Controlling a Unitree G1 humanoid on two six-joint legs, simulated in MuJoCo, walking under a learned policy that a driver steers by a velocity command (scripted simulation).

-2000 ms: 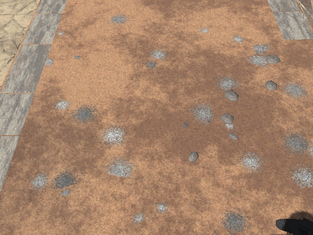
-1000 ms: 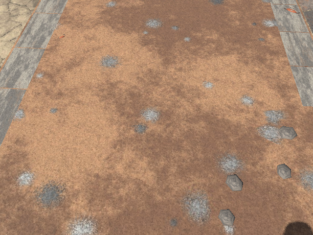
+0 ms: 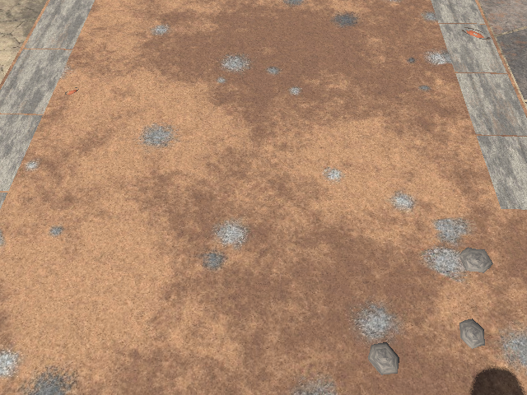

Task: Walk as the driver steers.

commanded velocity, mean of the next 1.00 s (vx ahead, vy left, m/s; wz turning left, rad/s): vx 0.06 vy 0.00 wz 0.07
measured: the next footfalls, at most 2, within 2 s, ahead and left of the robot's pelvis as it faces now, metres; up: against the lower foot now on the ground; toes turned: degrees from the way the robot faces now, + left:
right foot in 0.16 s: +0.04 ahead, -0.17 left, +0.00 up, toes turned +5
left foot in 0.54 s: +0.06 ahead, +0.09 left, +0.00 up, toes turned -6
